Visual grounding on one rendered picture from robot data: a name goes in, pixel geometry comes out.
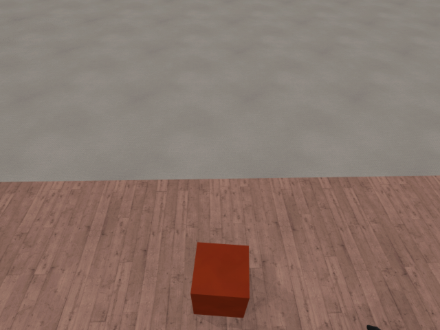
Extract carton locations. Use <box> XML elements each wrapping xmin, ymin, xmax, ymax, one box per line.
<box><xmin>190</xmin><ymin>242</ymin><xmax>250</xmax><ymax>318</ymax></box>

